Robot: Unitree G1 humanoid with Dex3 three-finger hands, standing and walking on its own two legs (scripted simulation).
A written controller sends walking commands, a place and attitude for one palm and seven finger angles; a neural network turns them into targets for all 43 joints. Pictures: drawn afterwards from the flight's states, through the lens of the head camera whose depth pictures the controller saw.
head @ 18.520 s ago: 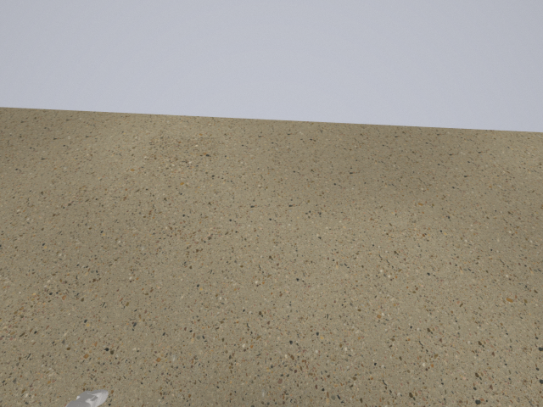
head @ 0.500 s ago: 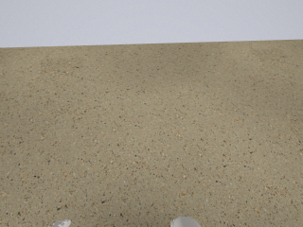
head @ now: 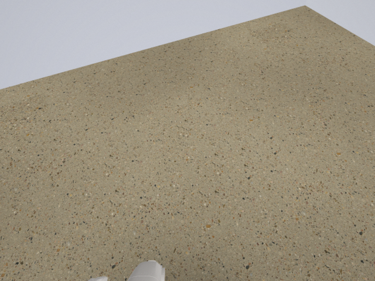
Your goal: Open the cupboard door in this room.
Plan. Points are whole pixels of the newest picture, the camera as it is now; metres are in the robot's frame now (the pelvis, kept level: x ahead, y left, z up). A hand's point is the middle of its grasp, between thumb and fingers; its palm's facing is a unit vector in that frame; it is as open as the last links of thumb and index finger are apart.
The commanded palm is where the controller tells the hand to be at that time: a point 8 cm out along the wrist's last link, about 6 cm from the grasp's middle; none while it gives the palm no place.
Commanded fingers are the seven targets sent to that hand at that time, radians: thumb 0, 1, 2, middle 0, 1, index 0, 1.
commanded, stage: turn or walk to find it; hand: left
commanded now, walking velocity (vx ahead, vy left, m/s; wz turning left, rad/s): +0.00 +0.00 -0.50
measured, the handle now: out of the picture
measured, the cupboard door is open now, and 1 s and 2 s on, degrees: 0 0 0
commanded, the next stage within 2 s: none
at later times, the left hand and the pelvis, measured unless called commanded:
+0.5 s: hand out of the picture +0.13 +0.24 -0.17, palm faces -0.21 -0.95 -0.23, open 7.4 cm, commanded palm none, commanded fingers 0.00 0.90 0.90 -0.20 -0.30 -0.20 -0.30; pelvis +0.00 +0.04 +0.00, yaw -15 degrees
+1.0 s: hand (139, 266) +0.17 +0.14 -0.17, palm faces -0.46 -0.86 -0.23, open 7.4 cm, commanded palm none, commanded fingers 0.00 0.90 0.90 -0.20 -0.30 -0.20 -0.30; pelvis +0.00 +0.01 -0.01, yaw -29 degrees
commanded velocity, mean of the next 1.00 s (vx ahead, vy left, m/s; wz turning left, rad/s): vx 0.00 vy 0.00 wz -0.50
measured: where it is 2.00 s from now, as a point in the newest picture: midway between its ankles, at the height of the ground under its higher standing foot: outside the picture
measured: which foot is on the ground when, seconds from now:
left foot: up 0.00-0.20, down 0.22-0.66, up 0.68-1.00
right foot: down 0.00-0.22, up 0.24-0.64, down 0.66-1.00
